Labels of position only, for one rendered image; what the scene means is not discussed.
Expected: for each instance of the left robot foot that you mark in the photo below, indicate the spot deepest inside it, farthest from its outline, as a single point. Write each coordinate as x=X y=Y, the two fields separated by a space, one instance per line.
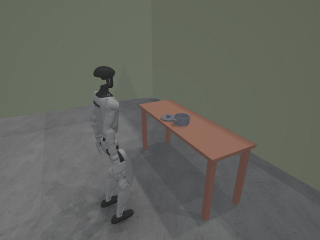
x=106 y=203

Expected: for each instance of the humanoid robot head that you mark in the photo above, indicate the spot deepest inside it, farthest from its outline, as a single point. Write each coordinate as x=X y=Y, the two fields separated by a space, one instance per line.
x=105 y=73

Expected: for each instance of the table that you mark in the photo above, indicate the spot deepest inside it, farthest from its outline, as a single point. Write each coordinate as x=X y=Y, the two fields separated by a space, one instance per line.
x=211 y=140

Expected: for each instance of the robot left hand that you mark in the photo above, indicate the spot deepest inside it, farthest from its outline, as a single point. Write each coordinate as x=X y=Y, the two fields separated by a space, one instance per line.
x=97 y=143

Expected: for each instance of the robot right forearm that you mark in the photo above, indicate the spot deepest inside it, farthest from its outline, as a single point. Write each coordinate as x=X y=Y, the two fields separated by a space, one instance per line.
x=111 y=146

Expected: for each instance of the robot left forearm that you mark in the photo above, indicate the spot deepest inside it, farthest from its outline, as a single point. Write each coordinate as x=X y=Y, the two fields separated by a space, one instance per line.
x=98 y=134

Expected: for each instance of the robot right hand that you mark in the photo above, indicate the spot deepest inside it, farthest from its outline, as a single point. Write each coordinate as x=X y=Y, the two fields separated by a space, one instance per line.
x=118 y=168

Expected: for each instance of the lid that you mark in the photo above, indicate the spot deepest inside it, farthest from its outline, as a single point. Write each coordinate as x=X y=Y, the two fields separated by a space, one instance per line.
x=165 y=118

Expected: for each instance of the robot left upper arm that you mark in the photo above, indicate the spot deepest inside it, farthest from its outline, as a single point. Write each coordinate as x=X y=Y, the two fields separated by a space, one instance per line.
x=92 y=115

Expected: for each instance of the robot right upper arm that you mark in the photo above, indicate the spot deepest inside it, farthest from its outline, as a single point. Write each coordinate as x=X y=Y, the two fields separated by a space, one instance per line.
x=112 y=107

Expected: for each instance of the pot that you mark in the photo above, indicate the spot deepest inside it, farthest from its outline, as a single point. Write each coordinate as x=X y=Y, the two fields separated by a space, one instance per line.
x=181 y=119

